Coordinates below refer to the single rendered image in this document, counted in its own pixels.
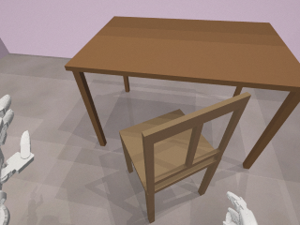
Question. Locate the robot left hand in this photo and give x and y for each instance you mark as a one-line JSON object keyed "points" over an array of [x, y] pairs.
{"points": [[18, 161]]}

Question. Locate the chair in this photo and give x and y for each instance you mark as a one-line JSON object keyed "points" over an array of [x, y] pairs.
{"points": [[170, 148]]}

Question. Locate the table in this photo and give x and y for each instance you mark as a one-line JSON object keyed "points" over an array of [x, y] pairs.
{"points": [[231, 53]]}

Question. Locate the robot right hand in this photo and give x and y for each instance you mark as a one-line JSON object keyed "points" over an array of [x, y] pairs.
{"points": [[244, 217]]}

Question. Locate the robot left forearm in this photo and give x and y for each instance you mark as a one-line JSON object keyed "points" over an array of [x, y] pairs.
{"points": [[4, 212]]}

